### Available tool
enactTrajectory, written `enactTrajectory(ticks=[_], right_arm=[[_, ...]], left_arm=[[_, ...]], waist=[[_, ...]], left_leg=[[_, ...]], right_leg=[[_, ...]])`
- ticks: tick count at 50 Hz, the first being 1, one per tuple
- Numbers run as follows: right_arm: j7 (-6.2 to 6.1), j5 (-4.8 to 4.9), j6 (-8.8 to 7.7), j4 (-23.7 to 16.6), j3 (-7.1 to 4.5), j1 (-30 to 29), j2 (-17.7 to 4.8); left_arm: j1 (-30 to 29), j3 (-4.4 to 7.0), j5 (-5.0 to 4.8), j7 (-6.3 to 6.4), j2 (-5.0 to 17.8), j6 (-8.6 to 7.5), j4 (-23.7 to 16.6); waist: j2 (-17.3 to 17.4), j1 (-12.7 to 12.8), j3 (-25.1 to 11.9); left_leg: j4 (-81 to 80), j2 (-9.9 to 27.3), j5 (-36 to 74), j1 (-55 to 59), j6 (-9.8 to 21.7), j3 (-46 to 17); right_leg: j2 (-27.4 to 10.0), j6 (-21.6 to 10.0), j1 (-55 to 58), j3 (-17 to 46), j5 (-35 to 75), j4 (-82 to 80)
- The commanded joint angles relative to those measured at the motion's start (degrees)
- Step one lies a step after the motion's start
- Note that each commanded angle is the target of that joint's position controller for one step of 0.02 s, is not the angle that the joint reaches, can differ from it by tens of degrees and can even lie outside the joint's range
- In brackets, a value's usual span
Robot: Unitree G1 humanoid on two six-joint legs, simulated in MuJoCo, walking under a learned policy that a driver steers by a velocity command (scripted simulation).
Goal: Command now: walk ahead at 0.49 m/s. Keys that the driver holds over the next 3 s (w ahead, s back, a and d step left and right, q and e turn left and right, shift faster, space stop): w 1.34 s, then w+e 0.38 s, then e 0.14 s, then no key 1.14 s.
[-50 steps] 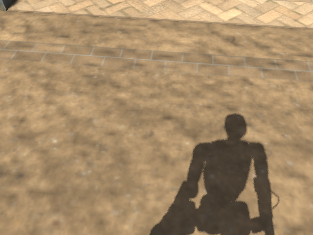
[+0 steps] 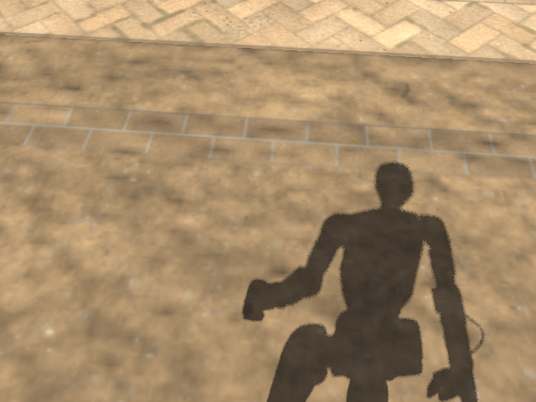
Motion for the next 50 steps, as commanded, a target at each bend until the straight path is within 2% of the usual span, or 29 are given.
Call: enactTrajectory(ticks=[1, 2, 3, 4, 6, 8, 10, 14, 18, 20, 21, 22, 23, 24, 25, 26, 27, 28, 29, 30, 31, 32, 35, 37, 41, 46, 48, 49, 50], right_arm=[[-0.67, 0.12, -2.34, -5.6, -1.76, -3.5, -6.6], [-0.79, -0.25, -1.35, -5.3, -2.0, -1.6, -5.6], [-0.87, -0.25, -0.49, -5.1, -2.0, -0.2, -4.2], [-0.97, -0.24, 0.17, -5.2, -1.99, 0.0, -3.4], [-1.15, -0.59, 0.93, -6.8, -2.29, -3.8, -4.0], [-1.18, -1.24, 1.03, -8.7, -2.59, -9.3, -4.8], [-0.86, -1.43, 0.76, -9.9, -2.61, -13.4, -4.6], [0.04, -0.98, 0.18, -11.9, -1.97, -21.6, -3.5], [1.42, -0.45, -0.29, -14.3, -1.49, -27.5, -3.7], [2.13, -0.32, -0.71, -15.2, -1.63, -27.8, -4.6], [2.32, -0.26, -0.9, -15.1, -1.94, -26.1, -5.6], [2.33, -0.31, -1.07, -14.3, -2.61, -22.5, -7.0], [2.12, -0.49, -1.13, -11.9, -3.86, -14.5, -9.0], [1.63, -0.95, -1.09, -8.9, -5.32, -3.3, -12.7], [1.41, -1.98, -0.71, -7.2, -6.83, 4.5, -18.7], [1.62, -1.72, -0.62, -7.1, -5.41, 4.8, -14.8], [1.64, -1.21, -0.74, -7.8, -4.26, -0.1, -11.2], [1.6, -1.21, -0.68, -9.3, -3.51, -5.6, -9.0], [1.86, -1.67, -0.7, -9.8, -2.88, -9.6, -7.2], [2.04, -2.18, -0.95, -9.9, -2.43, -11.4, -5.8], [2.23, -2.35, -1.01, -9.4, -2.29, -11.6, -5.3], [2.17, -2.22, -1.16, -8.9, -2.41, -10.7, -5.7], [1.18, -2.15, -1.34, -7.4, -2.97, -7.5, -8.2], [0.47, -1.96, -0.96, -6.8, -2.94, -5.5, -8.4], [-0.19, -1.4, -0.5, -5.8, -2.87, -2.2, -8.9], [-0.5, -0.92, 0.65, -3.5, -3.29, 2.3, -9.5], [-0.74, -0.72, 1.18, -3.2, -3.69, 2.0, -10.1], [-0.81, -0.69, 1.42, -3.3, -3.88, 1.2, -10.5], [-0.84, -0.66, 1.65, -3.6, -4.04, -0.1, -11.1]], left_arm=[[6.5, 1.05, 0.77, -0.08, 5.3, -0.83, 0.1], [5.6, 0.55, 1.36, -0.28, 3.8, -1.08, 0.6], [6.1, 0.4, 1.34, -0.39, 3.4, -1.11, 1.4], [7.0, 0.43, 1.12, -0.21, 3.8, -1.16, 2.0], [8.7, 0.71, 1.04, 0.63, 5.8, -1.19, 2.9], [11.1, 1.01, 1.01, 1.62, 7.2, -0.93, 3.5], [13.2, 1.05, 0.81, 2.29, 7.6, -0.47, 3.8], [17.3, 1.1, 0.1, 2.76, 8.4, -0.01, 4.8], [21.2, 1.42, -0.21, 2.86, 8.8, 0.99, 6.6], [21.1, 1.82, -0.34, 3.08, 9.4, 1.57, 6.9], [20.3, 2.02, -0.35, 3.17, 9.9, 1.85, 6.8], [18.9, 2.17, -0.35, 3.22, 10.4, 2.09, 6.4], [17.4, 1.93, -0.3, 3.2, 9.9, 2.39, 6.0], [17.1, 1.08, 0.24, 3.17, 8.1, 2.4, 5.0], [23.7, -0.88, 0.58, 2.56, 1.5, 1.34, 4.2], [22.9, -0.92, -0.18, 2.21, 2.3, -0.25, 4.9], [17.7, 0.47, -1.8, 1.97, 7.6, -1.15, 3.4], [13.6, 0.53, -2.05, 2.18, 8.2, -1.42, 2.2], [11.6, 0.85, -1.21, 2.62, 7.8, -1.12, 2.0], [12.4, 1.27, -0.64, 2.96, 7.1, -0.25, 2.2], [13.8, 1.2, -0.49, 3.03, 5.8, 0.67, 2.5], [14.8, 1.1, -0.42, 3.13, 4.5, 1.34, 2.9], [10.4, 1.38, 0.15, 3.4, 4.6, 2.08, 1.1], [6.2, 1.44, 0.48, 3.26, 4.4, 1.93, -0.3], [-1.6, 0.8, 0.13, 2.42, 3.0, 1.4, -2.4], [-8.9, 0.17, -0.45, 0.82, 3.1, 0.77, -5.3], [-8.8, 0.32, -0.55, 0.17, 4.1, 0.37, -6.0], [-7.1, 0.66, -0.58, 0.02, 5.0, 0.21, -5.7], [-3.3, 1.36, -0.49, 0.05, 6.4, 0.07, -4.9]], waist=[[-0.2, 3.0, -7.8], [-1.3, 0.7, -7.2], [-2.5, -0.2, -6.5], [-3.1, -0.8, -5.3], [-3.1, -0.8, -2.4], [-2.4, 0.4, -0.7], [-2.4, 1.5, -0.3], [-2.9, 4.3, 0.7], [-3.3, 6.1, 2.3], [-4.1, 5.1, 1.9], [-4.8, 3.8, 0.9], [-5.7, 1.5, -1.5], [-5.4, -2.8, -6.2], [-3.0, -7.0, -14.0], [10.5, -5.3, -23.1], [13.6, -5.5, -26.9], [10.4, -4.9, -18.5], [6.3, -3.4, -12.7], [2.7, -1.5, -8.4], [3.6, 0.6, -6.6], [4.6, 1.8, -5.9], [4.5, 2.3, -5.3], [2.9, 2.1, -2.7], [2.5, 1.2, -1.9], [3.0, -1.2, -0.3], [3.1, -3.3, 2.3], [3.8, -2.1, 1.9], [4.4, -0.8, 0.8], [5.3, 1.5, -1.7]], left_leg=[[9.2, 6.2, 8.3, -24.3, 1.7, -2.2], [7.2, 7.8, 9.9, -20.5, 2.0, -2.7], [5.1, 8.3, 10.2, -19.0, 2.0, -2.5], [3.1, 8.8, 10.2, -18.9, 1.7, -2.0], [-1.9, 9.6, 13.3, -22.2, 0.6, -1.2], [-8.6, 10.0, 19.4, -27.5, -0.8, -0.8], [-16.0, 9.5, 25.9, -29.4, -1.4, -0.2], [-29.1, 6.4, 33.5, -26.8, -1.6, 2.8], [-35.1, 5.1, 29.9, -28.6, -0.8, 3.1], [-37.0, 4.5, 25.7, -27.6, 0.7, 3.1], [-37.7, 3.6, 23.6, -24.6, 1.5, 3.6], [-38.3, 1.9, 22.1, -18.6, 2.5, 5.1], [-39.3, -0.3, 22.5, -7.8, 4.0, 6.9], [-37.2, 4.3, 23.4, 9.5, 6.8, 1.9], [-39.9, 19.6, 15.2, 33.3, 15.9, -24.2], [-49.2, 23.0, 10.4, 36.1, 17.6, -40.1], [-49.7, 20.9, 8.7, 29.6, 14.1, -32.1], [-50.7, 18.8, 12.4, 20.5, 12.1, -23.6], [-52.9, 16.5, 16.7, 11.7, 11.1, -17.6], [-54.8, 14.3, 19.2, 6.0, 10.1, -13.3], [-56.5, 13.1, 20.0, 2.7, 10.0, -11.0], [-57.7, 12.5, 21.7, 0.9, 10.5, -9.1], [-59.8, 12.4, 27.1, 1.0, 11.4, -5.8], [-60.2, 12.0, 28.8, 3.0, 10.8, -4.1], [-60.8, 10.3, 27.5, 4.8, 9.0, -0.3], [-57.6, 13.5, 28.0, 13.4, 8.7, -0.3], [-55.0, 15.1, 32.0, 16.4, 8.0, -0.6], [-52.9, 15.3, 36.9, 17.1, 7.3, -0.5], [-48.7, 14.7, 46.5, 17.0, 6.6, 0.4]], right_leg=[[-17.6, -10.1, 23.2, 25.5, 3.8, -20.1], [-15.9, -9.6, 18.7, 21.5, 5.3, -21.8], [-15.1, -9.9, 16.2, 19.5, 5.1, -23.4], [-14.5, -10.4, 14.3, 17.6, 5.0, -24.9], [-14.1, -10.8, 12.3, 15.0, 4.8, -27.4], [-14.1, -10.7, 14.1, 13.9, 5.1, -28.5], [-13.2, -9.5, 16.3, 12.0, 6.3, -28.6], [-11.8, -7.5, 19.3, 8.1, 6.9, -28.2], [-14.8, -7.3, 27.4, 8.3, 8.0, -24.7], [-16.7, -6.5, 30.9, 8.9, 11.6, -22.0], [-17.1, -5.8, 31.8, 8.8, 16.0, -20.1], [-16.5, -5.1, 31.9, 8.0, 25.4, -16.0], [-14.0, -3.7, 30.2, 5.7, 34.0, -6.8], [-10.9, -1.7, 21.1, 3.3, 28.9, 7.8], [-1.4, 2.7, -3.1, 1.1, 4.5, 31.7], [1.4, 2.3, -12.0, 10.0, -23.5, 41.3], [-2.4, 0.9, -17.4, 11.5, -21.1, 45.1], [-5.8, 0.3, -17.2, 9.5, -15.7, 43.4], [-8.0, 0.4, -14.6, 8.5, -11.2, 39.5], [-9.9, 0.4, -10.8, 8.9, -8.3, 36.0], [-10.5, 0.6, -7.9, 8.8, -6.8, 34.2], [-10.6, 1.0, -7.0, 8.3, -6.0, 32.8], [-11.2, 2.6, -11.9, 7.9, 0.2, 25.7], [-10.9, 3.5, -14.7, 7.6, 6.0, 19.0], [-8.6, 3.6, -12.6, 5.3, 15.0, 5.7], [-7.0, 2.4, -14.2, 4.7, 11.8, -2.0], [-6.3, 0.9, -12.6, 4.5, 7.7, -3.7], [-5.4, 0.1, -9.1, 3.9, 5.6, -4.3], [-3.5, -0.9, -2.8, 2.3, 4.2, -4.7]])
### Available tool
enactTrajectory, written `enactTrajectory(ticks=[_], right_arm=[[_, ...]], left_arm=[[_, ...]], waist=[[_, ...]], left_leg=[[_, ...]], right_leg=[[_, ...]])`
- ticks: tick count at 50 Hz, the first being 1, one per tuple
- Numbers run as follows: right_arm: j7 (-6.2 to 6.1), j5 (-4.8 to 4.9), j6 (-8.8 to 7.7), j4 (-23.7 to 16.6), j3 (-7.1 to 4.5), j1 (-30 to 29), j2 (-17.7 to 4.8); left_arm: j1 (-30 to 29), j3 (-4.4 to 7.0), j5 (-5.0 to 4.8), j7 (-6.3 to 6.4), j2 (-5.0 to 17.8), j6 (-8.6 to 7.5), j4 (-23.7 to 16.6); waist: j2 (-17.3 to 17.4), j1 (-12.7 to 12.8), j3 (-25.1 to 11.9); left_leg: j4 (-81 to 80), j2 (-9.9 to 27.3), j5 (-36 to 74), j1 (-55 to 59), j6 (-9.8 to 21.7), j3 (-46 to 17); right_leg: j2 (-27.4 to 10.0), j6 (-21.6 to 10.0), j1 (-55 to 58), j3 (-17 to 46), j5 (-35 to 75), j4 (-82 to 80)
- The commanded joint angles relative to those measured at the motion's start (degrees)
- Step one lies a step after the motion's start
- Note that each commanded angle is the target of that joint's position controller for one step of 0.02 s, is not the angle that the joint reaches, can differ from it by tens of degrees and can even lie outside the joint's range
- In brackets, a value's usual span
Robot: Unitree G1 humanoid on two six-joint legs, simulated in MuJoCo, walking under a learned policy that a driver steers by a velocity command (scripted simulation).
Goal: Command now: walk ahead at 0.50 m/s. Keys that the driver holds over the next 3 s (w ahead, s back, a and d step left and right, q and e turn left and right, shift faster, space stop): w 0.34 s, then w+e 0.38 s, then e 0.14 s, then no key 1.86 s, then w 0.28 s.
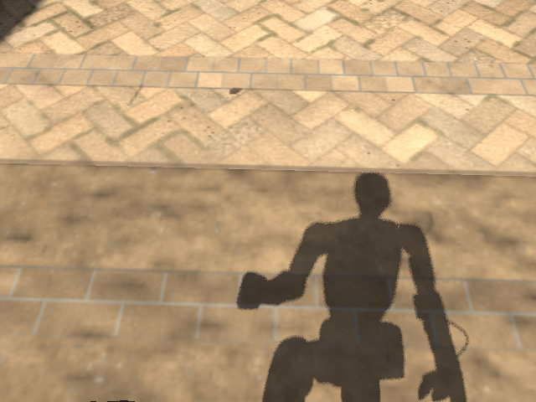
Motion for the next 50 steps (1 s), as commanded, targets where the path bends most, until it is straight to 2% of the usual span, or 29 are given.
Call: enactTrajectory(ticks=[1, 2, 3, 4, 5, 6, 7, 8, 10, 13, 15, 18, 23, 26, 27, 28, 29, 30, 31, 32, 33, 34, 35, 37, 40, 43, 47, 49, 50], right_arm=[[-0.38, 0.19, 0.45, -2.2, -1.91, -1.8, -9.5], [-0.36, -0.4, 0.5, -3.2, -1.07, -1.9, -7.8], [0.3, -0.83, -0.64, -4.0, 1.01, 5.2, -0.9], [0.73, 0.04, -2.31, -3.3, 0.82, 3.7, -2.7], [0.97, 1.62, -3.24, -4.9, -0.45, -1.9, -7.4], [0.72, 1.82, -3.53, -6.0, -0.49, -5.9, -7.9], [0.27, 1.04, -3.23, -6.2, -0.85, -7.9, -7.5], [-0.08, 0.48, -2.38, -5.9, -1.26, -7.0, -6.9], [-0.25, 0.26, -0.82, -5.3, -1.06, -4.7, -4.1], [-0.48, -0.35, -0.16, -7.1, -1.32, -9.2, -4.4], [-0.26, -0.64, -0.3, -8.3, -1.34, -13.1, -4.2], [0.33, -0.49, -0.72, -10.0, -0.89, -19.4, -3.1], [1.69, 0.16, -1.73, -12.9, -0.32, -27.7, -3.4], [2.25, 0.35, -2.71, -13.2, -0.93, -25.6, -5.9], [2.15, 0.32, -2.99, -12.3, -1.52, -21.9, -7.1], [1.76, 0.07, -3.2, -10.0, -2.8, -14.1, -9.5], [1.22, -1.05, -3.41, -8.3, -3.96, -3.6, -13.5], [1.08, -1.61, -2.83, -7.2, -5.13, 1.1, -18.8], [1.18, -1.23, -2.63, -7.2, -3.71, 1.5, -13.4], [0.96, -0.99, -2.69, -8.3, -2.53, -3.2, -9.4], [0.87, -1.08, -2.63, -9.0, -1.84, -7.2, -7.4], [0.98, -1.33, -2.61, -9.0, -1.37, -10.4, -5.8], [1.01, -1.74, -2.73, -8.9, -0.97, -12.2, -4.7], [0.87, -1.9, -2.86, -8.4, -1.2, -13.1, -5.0], [-0.14, -2.15, -2.79, -7.9, -2.09, -13.7, -7.8], [-1.4, -1.85, -1.66, -8.4, -2.49, -14.9, -9.4], [-1.68, -0.3, -0.36, -7.0, -2.76, -11.7, -10.9], [-1.6, 0.62, 0.29, -6.7, -3.07, -12.1, -11.8], [-1.64, 0.99, 0.57, -6.7, -3.17, -12.9, -12.2]], left_arm=[[8.0, 3.23, 0.11, -0.08, 9.2, -1.18, -0.8], [19.0, 4.61, 0.66, 0.39, 12.9, -1.13, 2.1], [26.3, 6.04, 1.34, 0.62, 18.8, -0.81, 3.8], [26.5, 4.51, 0.88, 0.53, 14.5, -0.65, 3.8], [21.2, 3.51, 0.42, 0.64, 11.3, -0.76, 3.1], [16.0, 2.81, 0.51, 0.76, 9.2, -0.75, 1.7], [12.2, 2.21, 0.99, 0.57, 7.4, -0.8, 1.2], [10.3, 1.71, 1.58, 0.4, 5.9, -1.06, 1.1], [10.8, 1.73, 1.64, 0.29, 5.9, -1.33, 2.0], [13.6, 2.29, 1.53, 1.32, 8.6, -1.54, 3.3], [15.3, 2.29, 1.3, 1.99, 8.9, -1.23, 3.9], [18.0, 2.19, 0.77, 2.42, 9.0, -0.9, 4.7], [23.0, 2.58, -0.1, 2.83, 9.8, 0.24, 6.7], [22.2, 3.23, -0.29, 3.26, 10.8, 0.95, 6.6], [21.0, 3.35, -0.28, 3.27, 11.1, 1.2, 6.3], [20.1, 2.91, -0.11, 3.18, 9.9, 1.33, 5.7], [19.5, 1.84, 0.63, 3.02, 7.0, 1.33, 4.1], [26.6, 0.01, 0.37, 2.9, -0.2, 0.25, 2.8], [26.1, 0.89, -1.05, 2.69, 4.4, -0.62, 3.6], [20.9, 2.03, -1.92, 2.75, 8.7, -0.79, 2.3], [17.7, 2.18, -1.69, 3.01, 8.6, -0.55, 1.7], [16.0, 2.51, -1.03, 3.22, 8.0, -0.09, 1.3], [16.7, 2.91, -0.84, 3.17, 7.1, 0.73, 1.3], [17.2, 2.84, -1.01, 3.0, 4.6, 2.27, 0.6], [15.0, 2.98, 0.04, 3.08, 4.0, 3.53, -1.9], [10.8, 2.47, 0.48, 1.84, 3.2, 3.59, -3.9], [5.3, 2.35, 0.98, 0.41, 4.0, 3.89, -6.7], [4.9, 2.74, 1.2, -0.02, 5.5, 3.87, -7.6], [6.8, 3.13, 1.37, -0.13, 6.4, 3.72, -7.2]], waist=[[7.0, 8.7, -3.5], [3.9, 12.6, -11.5], [-10.3, 10.5, -20.4], [-12.0, 11.1, -24.1], [-9.0, 10.5, -15.2], [-4.6, 9.1, -9.6], [-1.3, 7.2, -5.3], [-2.2, 5.0, -3.5], [-3.1, 3.2, -2.5], [-1.5, 3.4, 0.1], [-1.2, 4.3, 0.9], [-1.5, 6.2, 2.3], [-1.5, 8.6, 4.6], [-3.3, 6.0, 3.2], [-3.8, 3.7, 1.3], [-3.0, 0.0, -3.6], [1.4, -3.9, -12.7], [17.7, -0.8, -20.8], [17.8, -1.8, -23.2], [13.0, -1.8, -14.4], [8.7, -0.6, -9.5], [7.1, 0.8, -5.5], [8.1, 2.8, -3.4], [8.0, 4.4, -0.9], [6.0, 5.9, 0.7], [6.4, 5.2, 0.1], [6.4, 3.2, -1.4], [7.1, 3.9, -1.6], [7.0, 5.4, -2.4]], left_leg=[[14.1, 14.0, 48.8, -1.6, 7.1, -3.9], [29.3, 10.9, 41.2, -11.6, 5.1, -1.6], [53.1, 0.8, 13.2, -35.8, 0.7, -0.4], [62.1, -1.3, -11.6, -43.9, 1.1, -9.3], [65.5, 2.5, -9.2, -49.4, 2.3, -10.0], [63.5, 5.8, -3.7, -49.0, 2.9, -8.2], [59.4, 7.9, 0.4, -46.5, 2.8, -7.2], [56.0, 9.7, 3.1, -42.4, 2.9, -7.6], [52.5, 10.6, 5.1, -38.6, 2.5, -7.2], [44.9, 11.1, 11.9, -43.3, 0.8, -6.8], [38.0, 10.8, 18.4, -45.5, 0.1, -6.5], [27.5, 9.0, 26.0, -43.6, -0.1, -4.8], [17.3, 6.1, 24.8, -42.4, -0.4, -4.7], [14.1, 5.0, 19.9, -36.2, 0.8, -5.3], [13.1, 3.8, 18.2, -30.5, 1.5, -4.2], [12.6, 3.1, 17.6, -19.3, 3.0, -3.4], [15.0, 11.6, 17.4, -2.1, 6.5, -11.5], [10.7, 26.2, 11.7, 18.5, 14.8, -35.9], [5.1, 26.8, 3.1, 18.2, 16.0, -44.9], [4.6, 24.7, 2.3, 11.2, 13.0, -35.7], [3.3, 22.6, 5.2, 3.1, 11.0, -28.0], [1.1, 20.5, 8.5, -4.5, 10.0, -22.6], [-1.0, 18.7, 10.5, -9.4, 9.2, -17.8], [-3.6, 18.2, 17.6, -14.3, 9.6, -12.2], [-2.6, 18.2, 38.4, -15.9, 10.3, -3.5], [-1.8, 15.8, 40.6, -17.1, 9.1, 4.4], [1.8, 17.0, 41.0, -11.8, 8.6, 5.0], [5.8, 18.3, 42.4, -8.8, 7.7, 4.1], [9.5, 17.9, 43.9, -8.1, 6.6, 4.2]], right_leg=[[3.6, -3.4, 14.4, -2.8, -3.1, -2.0], [-1.9, -6.4, 32.2, 3.3, -1.4, 0.5], [-16.9, -16.0, 55.3, 30.2, -9.7, -3.1], [-19.5, -17.3, 57.6, 44.1, -14.4, -11.9], [-17.5, -13.8, 50.8, 35.7, -15.7, -12.3], [-15.3, -11.7, 41.7, 27.4, -12.1, -13.3], [-13.1, -10.6, 32.8, 21.7, -7.9, -15.4], [-11.1, -9.5, 26.8, 17.6, -5.6, -17.3], [-9.7, -10.0, 21.7, 13.9, -3.9, -20.5], [-9.6, -10.9, 21.6, 10.5, 0.2, -23.0], [-9.0, -10.0, 23.4, 8.5, 1.7, -23.4], [-7.2, -8.5, 24.0, 5.6, 1.4, -23.7], [-9.0, -8.4, 29.7, 8.0, -0.7, -19.9], [-10.9, -6.9, 31.9, 11.0, 1.9, -15.3], [-10.3, -6.1, 31.6, 10.9, 7.0, -11.6], [-7.1, -4.6, 29.4, 9.1, 12.6, -3.0], [-2.9, -2.4, 19.7, 6.0, 4.1, 13.5], [6.4, 1.7, -2.5, 1.7, -25.3, 34.6], [4.4, 1.5, -8.9, 8.7, -33.3, 43.9], [1.5, 0.9, -12.8, 8.6, -29.4, 46.5], [-1.4, 0.6, -11.6, 7.1, -24.3, 45.5], [-3.0, 0.6, -9.2, 6.9, -20.8, 42.5], [-4.5, 0.4, -6.2, 7.3, -18.4, 40.1], [-5.0, 0.7, -3.5, 6.6, -17.0, 37.6], [-4.1, 2.4, -4.6, 5.5, -12.6, 30.4], [-2.9, 2.9, 0.0, 1.7, -2.4, 18.5], [-0.6, 2.0, 4.1, 0.2, -0.9, 8.5], [0.5, 0.5, 5.4, -0.1, -4.8, 5.4], [1.7, -0.5, 8.5, -0.8, -4.5, 2.0]])
Over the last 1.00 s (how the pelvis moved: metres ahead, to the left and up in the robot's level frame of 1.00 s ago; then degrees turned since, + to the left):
0.57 0.04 0.01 0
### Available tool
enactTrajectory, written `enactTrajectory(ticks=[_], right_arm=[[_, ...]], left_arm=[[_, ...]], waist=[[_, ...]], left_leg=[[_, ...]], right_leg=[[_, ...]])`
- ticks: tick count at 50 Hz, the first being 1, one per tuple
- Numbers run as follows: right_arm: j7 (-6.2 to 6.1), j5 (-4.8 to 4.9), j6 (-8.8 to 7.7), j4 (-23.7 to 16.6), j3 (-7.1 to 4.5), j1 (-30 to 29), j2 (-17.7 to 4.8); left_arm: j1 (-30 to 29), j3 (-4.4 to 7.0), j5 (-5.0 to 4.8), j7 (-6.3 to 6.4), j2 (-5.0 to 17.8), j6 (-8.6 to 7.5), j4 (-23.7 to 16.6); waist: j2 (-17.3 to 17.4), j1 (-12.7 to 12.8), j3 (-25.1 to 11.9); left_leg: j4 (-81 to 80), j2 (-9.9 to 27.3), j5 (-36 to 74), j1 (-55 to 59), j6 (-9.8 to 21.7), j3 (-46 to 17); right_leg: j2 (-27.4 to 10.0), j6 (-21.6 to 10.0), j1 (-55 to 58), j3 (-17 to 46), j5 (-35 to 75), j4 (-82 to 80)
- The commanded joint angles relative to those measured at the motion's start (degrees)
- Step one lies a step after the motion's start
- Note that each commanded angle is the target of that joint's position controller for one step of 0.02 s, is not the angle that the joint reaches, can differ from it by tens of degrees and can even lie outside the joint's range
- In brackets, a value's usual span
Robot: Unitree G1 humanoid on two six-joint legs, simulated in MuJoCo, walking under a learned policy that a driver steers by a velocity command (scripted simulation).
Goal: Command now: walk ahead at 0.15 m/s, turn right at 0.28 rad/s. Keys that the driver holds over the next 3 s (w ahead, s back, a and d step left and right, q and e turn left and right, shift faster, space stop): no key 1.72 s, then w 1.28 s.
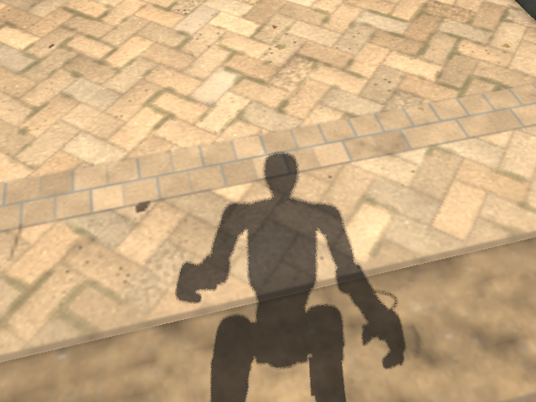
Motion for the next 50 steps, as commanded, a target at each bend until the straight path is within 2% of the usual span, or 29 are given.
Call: enactTrajectory(ticks=[1, 2, 3, 4, 5, 6, 7, 8, 9, 11, 14, 16, 18, 19, 20, 21, 22, 23, 25, 27, 32, 40, 50], right_arm=[[-0.26, 1.04, 0.23, -3.0, -2.01, -3.6, -10.3], [-0.02, -0.21, 0.24, -2.6, -1.48, 0.1, -8.6], [0.77, -2.71, -0.23, -3.7, -0.01, 3.0, -4.7], [1.47, -1.64, -0.32, -3.2, 1.17, 5.7, -2.9], [1.75, 0.53, 0.37, -3.2, 0.14, 2.1, -6.4], [1.44, 1.04, 1.12, -3.9, 0.19, -1.3, -6.2], [0.63, 0.24, 1.98, -3.6, 0.02, -2.8, -6.2], [-0.11, -0.43, 2.99, -3.4, -0.39, -3.2, -7.1], [-0.46, -0.59, 3.78, -2.9, -0.42, -2.1, -6.9], [-0.94, -0.62, 4.21, -1.9, -0.11, -0.8, -5.3], [-0.86, -0.61, 4.24, -1.4, 0.38, -2.2, -4.4], [-0.4, -0.78, 4.25, -0.8, 0.49, -2.2, -4.3], [0.29, -1.73, 4.19, 0.5, 0.7, -0.8, -3.8], [0.48, -2.61, 4.08, 0.4, 0.71, -0.9, -5.1], [0.29, -2.44, 4.01, -0.2, 0.3, -1.8, -8.5], [0.49, -1.83, 3.76, 0.6, 0.41, -3.8, -7.6], [0.67, -2.04, 3.09, 0.0, 1.12, -6.1, -5.0], [0.59, -2.35, 2.48, 0.1, 1.4, -7.0, -4.4], [0.53, -1.86, 1.51, 0.7, 1.45, -6.3, -4.8], [0.23, -1.29, 1.24, 1.8, 1.46, -3.4, -4.9], [-0.03, -1.23, 1.66, 3.0, 1.72, -1.1, -4.2], [0.08, -1.11, 2.28, 4.1, 1.95, -0.6, -3.5], [-0.11, -1.17, 2.6, 5.2, 2.23, 0.4, -3.0]], left_arm=[[7.6, 2.27, 0.5, -0.29, 6.5, -0.75, -1.4], [11.0, 3.78, 0.69, 0.56, 11.4, -0.89, -0.7], [12.9, 4.28, 1.94, 1.78, 16.0, -0.63, -1.4], [12.0, 2.06, 1.81, 1.71, 11.4, -0.79, -1.9], [10.3, 1.1, 1.23, 1.13, 8.1, -0.81, -2.2], [7.0, 0.72, 0.73, 0.97, 6.9, -1.05, -2.1], [4.5, 0.54, 0.69, 1.0, 6.7, -1.1, -2.2], [1.9, 0.5, 0.82, 1.3, 6.7, -0.99, -2.4], [0.2, 0.72, 1.33, 1.51, 7.4, -0.78, -2.4], [-0.5, 0.66, 1.87, 2.07, 6.9, -0.75, -2.0], [-0.2, 0.39, 1.7, 2.84, 6.2, -0.58, -0.9], [-0.6, 0.07, 1.17, 3.1, 5.8, -0.2, -0.2], [0.2, -0.43, 0.32, 3.07, 4.5, 0.15, 1.1], [2.2, -0.83, 0.54, 2.95, 3.2, 0.12, 2.1], [3.8, -0.66, 1.09, 2.8, 3.4, 0.03, 2.2], [3.6, -0.7, 0.85, 2.92, 2.2, 0.05, 2.1], [1.5, -0.49, 0.92, 3.11, 3.4, 0.13, 2.4], [1.3, -0.29, 0.87, 3.3, 3.7, 0.28, 2.6], [2.6, -0.04, 1.03, 3.45, 4.3, 0.67, 4.2], [2.7, -0.1, 0.83, 3.18, 3.8, 0.45, 5.3], [3.0, -0.17, 0.46, 3.0, 3.4, 0.12, 7.8], [3.6, -0.32, 0.16, 3.56, 4.1, 0.65, 11.5], [2.8, -0.61, 0.06, 3.88, 4.1, 1.14, 14.5]], waist=[[5.2, 6.8, -6.7], [-0.8, 7.1, -10.1], [-13.1, 5.2, -15.8], [-12.5, 4.2, -25.8], [-6.5, 5.4, -23.0], [-4.8, 4.8, -16.9], [-1.8, 4.1, -13.2], [-2.2, 2.7, -11.2], [-3.6, 1.5, -10.3], [-4.7, 1.0, -10.4], [-5.5, 1.8, -10.6], [-5.4, 1.4, -9.6], [-4.2, 0.2, -7.6], [-1.8, 1.0, -5.9], [3.9, 3.7, -4.0], [11.0, 5.3, -2.7], [10.7, 4.8, -0.8], [10.8, 5.1, -0.7], [7.7, 4.7, -0.3], [4.3, 3.6, -1.1], [1.7, 2.7, -3.2], [1.3, 2.8, -3.4], [1.9, 3.1, -2.2]], left_leg=[[9.3, 12.3, 40.4, 0.1, 6.2, -4.7], [19.6, 8.1, 31.5, -4.4, 2.7, -2.4], [39.0, 1.8, -5.4, -22.4, -1.6, -1.7], [48.8, -0.4, -24.8, -25.1, -2.6, -13.1], [50.6, 1.5, -22.6, -26.0, -2.4, -16.4], [49.1, 3.0, -20.5, -29.4, -1.8, -15.7], [45.8, 3.9, -17.5, -29.2, -1.7, -15.8], [42.6, 4.5, -14.3, -25.8, -1.8, -16.0], [40.0, 4.0, -11.6, -22.1, -1.9, -15.3], [33.9, 3.1, -9.4, -18.0, -2.0, -14.7], [25.0, 2.4, -4.2, -13.5, -1.5, -14.0], [18.4, 1.6, -0.1, -10.2, -0.8, -13.1], [8.2, 0.5, 6.7, -4.4, 1.0, -11.6], [4.9, 3.7, 8.3, -3.4, 2.5, -15.2], [3.2, 7.9, 6.5, -6.0, 4.5, -18.8], [-0.6, 8.0, -8.9, -16.5, 6.1, -20.4], [-3.5, 6.6, -14.2, -21.6, 4.5, -20.1], [-4.1, 6.1, -13.8, -23.0, 2.9, -19.3], [-2.1, 4.3, -8.2, -20.5, 1.1, -17.2], [0.3, 3.4, -3.2, -16.7, 1.1, -16.0], [2.4, 2.6, 4.2, -12.7, 1.9, -15.0], [3.0, 1.6, 8.9, -10.9, 1.8, -13.8], [2.4, 1.0, 8.4, -10.7, 1.5, -13.2]], right_leg=[[3.9, -3.0, 14.9, -2.2, 3.6, -9.0], [1.2, -4.8, 24.6, 1.8, 25.5, -10.2], [-13.4, -13.4, 41.9, 18.8, 54.6, -4.8], [-21.3, -21.2, 43.9, 29.2, 50.3, -8.0], [-17.6, -19.4, 38.5, 24.7, 39.7, -10.4], [-14.6, -16.4, 34.0, 19.8, 30.3, -11.5], [-12.8, -14.0, 28.2, 17.8, 21.9, -13.7], [-11.4, -12.8, 22.1, 16.0, 16.0, -15.9], [-10.2, -12.2, 17.4, 14.5, 12.2, -17.6], [-9.1, -12.2, 14.7, 12.7, 8.0, -19.1], [-8.2, -11.1, 14.2, 11.6, -0.8, -20.5], [-7.4, -9.6, 13.1, 11.3, -9.8, -20.9], [-4.9, -5.8, 10.2, 9.9, -20.4, -20.3], [-3.0, -2.8, 8.7, 8.8, -23.4, -18.6], [0.6, -0.5, 8.4, 5.6, -22.8, -14.6], [3.5, 1.2, 15.7, 1.2, -15.8, -12.9], [3.1, 1.4, 21.0, 1.4, -10.7, -10.9], [2.6, 0.8, 23.4, 1.6, -8.3, -10.2], [1.7, -0.5, 23.0, 2.9, -7.1, -10.8], [1.3, -1.1, 21.5, 3.4, -5.9, -11.4], [1.2, -0.7, 22.3, 3.0, 1.0, -10.5], [0.9, -0.8, 23.7, 2.9, 4.9, -9.6], [1.0, -0.6, 23.9, 2.7, 3.8, -10.0]])
Over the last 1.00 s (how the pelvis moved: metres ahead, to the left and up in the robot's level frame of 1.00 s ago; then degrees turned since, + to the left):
0.51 -0.01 0.01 -17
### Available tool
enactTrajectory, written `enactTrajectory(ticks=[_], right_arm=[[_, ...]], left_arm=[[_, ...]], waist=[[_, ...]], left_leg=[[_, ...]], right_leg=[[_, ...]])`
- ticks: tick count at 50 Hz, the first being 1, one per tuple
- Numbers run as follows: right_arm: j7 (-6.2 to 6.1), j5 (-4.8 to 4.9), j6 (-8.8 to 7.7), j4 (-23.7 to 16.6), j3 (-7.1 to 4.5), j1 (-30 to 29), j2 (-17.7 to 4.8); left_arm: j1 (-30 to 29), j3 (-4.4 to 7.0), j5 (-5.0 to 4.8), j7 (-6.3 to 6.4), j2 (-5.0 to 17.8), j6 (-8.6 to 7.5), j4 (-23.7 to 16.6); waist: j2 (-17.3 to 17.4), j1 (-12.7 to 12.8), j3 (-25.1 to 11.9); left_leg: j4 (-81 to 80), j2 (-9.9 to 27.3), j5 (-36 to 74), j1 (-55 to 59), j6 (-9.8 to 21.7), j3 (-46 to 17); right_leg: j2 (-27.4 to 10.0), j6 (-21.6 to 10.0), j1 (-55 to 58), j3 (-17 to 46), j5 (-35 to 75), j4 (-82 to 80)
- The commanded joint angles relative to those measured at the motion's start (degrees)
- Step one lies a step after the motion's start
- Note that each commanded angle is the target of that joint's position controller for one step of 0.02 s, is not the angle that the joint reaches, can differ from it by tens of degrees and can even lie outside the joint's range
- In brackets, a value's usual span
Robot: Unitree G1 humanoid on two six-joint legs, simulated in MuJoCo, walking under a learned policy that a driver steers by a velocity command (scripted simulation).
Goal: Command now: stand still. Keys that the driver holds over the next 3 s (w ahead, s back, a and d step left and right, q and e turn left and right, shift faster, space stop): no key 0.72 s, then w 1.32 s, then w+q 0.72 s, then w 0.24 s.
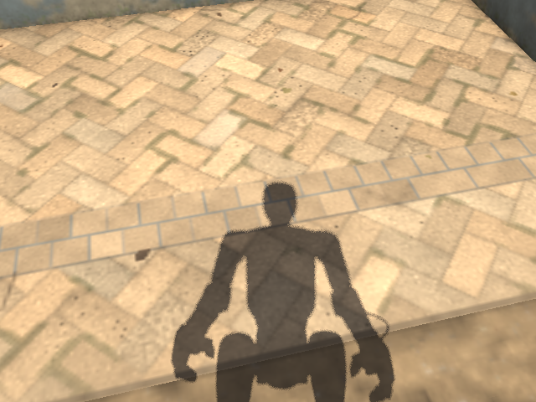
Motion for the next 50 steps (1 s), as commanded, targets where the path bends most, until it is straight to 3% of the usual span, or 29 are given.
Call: enactTrajectory(ticks=[1, 36, 38, 40, 42, 43, 44, 46, 48, 49, 50], right_arm=[[-0.24, -0.02, -0.29, -1.0, -0.85, 2.6, -5.7], [-0.65, 0.04, -0.64, 0.7, 0.18, 10.0, -3.2], [-0.86, 0.5, -0.39, 1.3, -0.13, 11.6, -3.7], [-1.18, 0.99, -0.46, 0.0, -0.76, 11.1, -5.3], [-0.98, 1.68, -1.57, 0.1, -1.55, 14.5, -7.2], [-0.79, 1.92, -2.13, 0.4, -2.25, 16.0, -8.9], [-0.65, 1.94, -2.55, 0.1, -2.68, 15.4, -9.7], [-0.18, 1.77, -3.27, -1.4, -2.53, 12.3, -8.6], [0.41, 2.3, -3.16, -3.1, -2.37, 8.1, -8.0], [0.54, 2.14, -3.44, -4.2, -2.28, 6.2, -7.9], [0.65, 1.94, -4.13, -6.1, -1.54, 4.3, -5.0]], left_arm=[[-0.2, 0.95, -0.01, 0.22, 6.2, -0.33, -1.1], [2.7, -0.22, -0.13, 0.58, 4.8, -0.1, 3.3], [4.3, -0.09, -0.49, 0.67, 4.9, 0.03, 4.0], [3.7, 0.27, -0.8, 0.66, 5.4, -0.5, 3.2], [1.2, 0.01, -0.94, -0.01, 3.6, -2.36, 1.6], [0.0, -0.21, -1.1, -0.59, 2.3, -3.41, 0.8], [-0.9, -0.3, -1.24, -1.15, 2.0, -4.23, 0.0], [0.4, -0.29, -1.92, -1.93, 1.9, -5.45, -0.4], [8.6, 0.52, -2.21, -2.02, 2.8, -6.03, 2.8], [14.8, 1.56, -1.75, -1.9, 4.9, -5.94, 5.0], [23.8, 3.24, -1.53, -1.66, 10.4, -6.07, 6.7]], waist=[[0.4, 0.1, -1.9], [0.3, 0.5, 0.2], [1.0, 0.5, 0.0], [2.4, 0.1, 4.5], [5.8, -1.6, 7.1], [9.5, -2.1, 7.4], [10.9, -1.9, 8.6], [9.7, 0.2, 9.1], [7.4, 4.5, 6.9], [4.7, 6.7, 4.1], [-8.7, 9.5, 0.8]], left_leg=[[-5.7, 1.7, 9.1, -5.8, 1.1, -1.3], [-6.9, 0.9, 5.8, -7.1, 1.2, -0.9], [-7.1, 0.1, -8.4, -7.6, 2.6, -0.7], [-8.4, 2.1, -23.6, -10.5, 5.5, -4.3], [-12.6, 8.3, -28.9, -8.1, 9.3, -13.5], [-16.4, 13.5, -30.2, -5.2, 11.9, -20.5], [-18.3, 17.5, -28.8, -5.3, 14.0, -25.5], [-17.1, 17.7, -22.0, -5.6, 13.4, -24.2], [-11.0, 11.3, -13.5, -11.9, 9.2, -14.2], [-3.3, 7.6, -2.7, -16.5, 7.1, -9.2], [17.7, 0.2, 4.0, -26.3, 2.9, 0.5]], right_leg=[[-2.5, -2.3, 6.6, 2.5, 12.0, -3.1], [-2.0, -1.6, 5.1, 1.9, 7.6, -4.2], [0.1, -2.1, 4.0, 0.0, -8.9, -2.8], [0.9, -3.1, -3.0, -0.5, -23.9, -0.5], [0.9, -3.0, -9.8, -1.4, -20.0, 5.4], [1.5, -2.7, -13.1, -3.7, -13.6, 11.3], [-0.3, -3.4, -14.9, -2.5, -10.9, 15.6], [-1.9, -5.2, -14.0, -1.5, -14.1, 13.2], [1.0, -5.3, 3.0, -4.5, -8.0, -0.3], [0.5, -5.2, 12.7, -1.6, -3.9, -1.7], [-10.2, -9.8, 22.5, 16.9, -9.5, -10.1]])
Over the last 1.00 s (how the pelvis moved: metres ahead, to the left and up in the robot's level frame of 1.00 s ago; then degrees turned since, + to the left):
0.11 0.01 0.00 -2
